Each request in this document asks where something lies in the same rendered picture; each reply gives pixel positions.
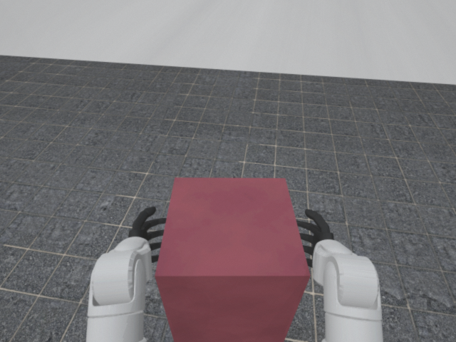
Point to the robot right forearm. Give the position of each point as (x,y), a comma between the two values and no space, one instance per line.
(351,293)

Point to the carton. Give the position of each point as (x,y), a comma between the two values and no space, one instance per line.
(232,266)

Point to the robot left hand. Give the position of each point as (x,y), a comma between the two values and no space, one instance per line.
(140,228)

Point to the robot right hand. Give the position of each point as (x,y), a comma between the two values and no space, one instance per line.
(321,232)

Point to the robot left forearm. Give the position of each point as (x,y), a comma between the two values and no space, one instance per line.
(117,293)

